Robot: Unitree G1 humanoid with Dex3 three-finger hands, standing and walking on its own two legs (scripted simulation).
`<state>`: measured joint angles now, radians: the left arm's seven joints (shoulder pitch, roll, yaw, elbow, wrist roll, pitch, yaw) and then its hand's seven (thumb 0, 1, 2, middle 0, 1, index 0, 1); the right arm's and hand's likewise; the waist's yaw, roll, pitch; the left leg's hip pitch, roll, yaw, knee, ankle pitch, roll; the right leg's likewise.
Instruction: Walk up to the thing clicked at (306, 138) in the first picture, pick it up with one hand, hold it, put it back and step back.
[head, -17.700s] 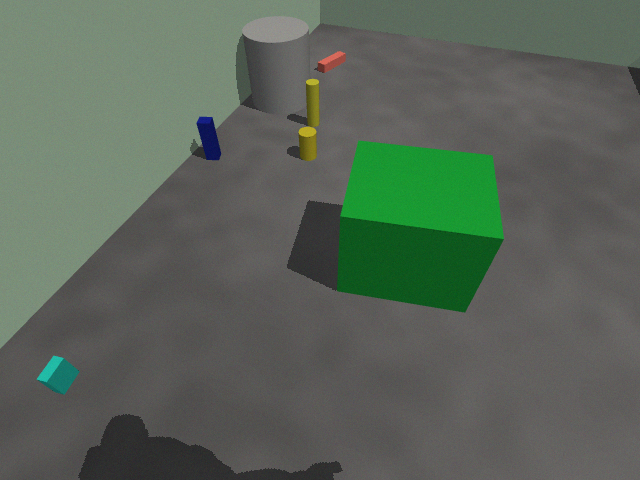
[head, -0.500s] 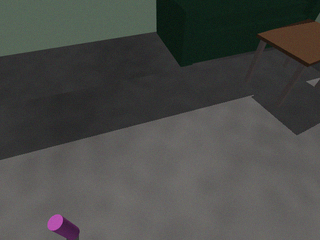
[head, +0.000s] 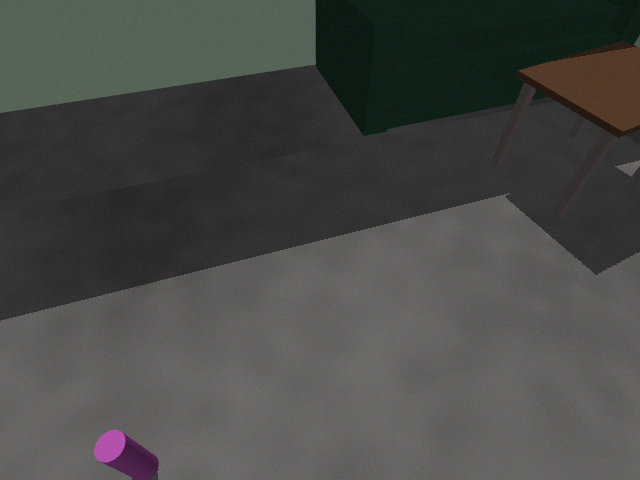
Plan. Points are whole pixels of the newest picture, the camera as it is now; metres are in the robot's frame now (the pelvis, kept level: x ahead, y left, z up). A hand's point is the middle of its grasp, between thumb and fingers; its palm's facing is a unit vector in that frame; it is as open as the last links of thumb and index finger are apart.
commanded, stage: stand
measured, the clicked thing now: out of the picture -1.47 +0.41 -0.71
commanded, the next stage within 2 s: walk up in 0.72 s
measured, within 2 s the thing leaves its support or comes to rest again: neither
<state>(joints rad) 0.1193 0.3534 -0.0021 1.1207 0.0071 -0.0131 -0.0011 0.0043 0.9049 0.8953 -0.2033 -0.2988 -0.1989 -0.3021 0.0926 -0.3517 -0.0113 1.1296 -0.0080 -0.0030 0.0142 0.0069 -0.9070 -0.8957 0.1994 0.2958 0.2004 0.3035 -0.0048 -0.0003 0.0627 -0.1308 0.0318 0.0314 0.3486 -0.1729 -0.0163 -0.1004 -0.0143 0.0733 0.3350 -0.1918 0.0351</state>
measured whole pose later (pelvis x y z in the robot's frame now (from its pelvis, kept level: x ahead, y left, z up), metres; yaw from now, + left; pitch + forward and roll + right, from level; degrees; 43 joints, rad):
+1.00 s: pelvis +0.05 -0.04 -0.01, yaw +0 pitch -3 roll +0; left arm 0.22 0.42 0.09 1.01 0.04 -0.05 -0.05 0.01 0.91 0.90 -0.20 -0.30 -0.20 -0.30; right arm 0.29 -0.40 -0.07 1.00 -0.02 0.01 0.05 0.01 -0.90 -0.90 0.20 0.30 0.20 0.30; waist -0.03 0.03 0.08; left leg -0.13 0.08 -0.01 0.55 -0.38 0.01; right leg -0.23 -0.01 -0.07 0.53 -0.22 -0.02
